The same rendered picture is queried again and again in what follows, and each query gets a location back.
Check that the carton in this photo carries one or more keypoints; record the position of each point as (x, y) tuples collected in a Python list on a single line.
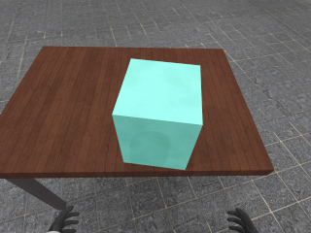
[(158, 113)]

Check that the table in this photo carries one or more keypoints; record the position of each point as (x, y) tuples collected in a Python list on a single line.
[(59, 124)]

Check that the robot left hand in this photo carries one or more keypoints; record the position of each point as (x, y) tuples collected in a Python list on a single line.
[(60, 222)]

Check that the robot right hand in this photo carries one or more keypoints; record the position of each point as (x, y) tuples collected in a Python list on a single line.
[(244, 221)]

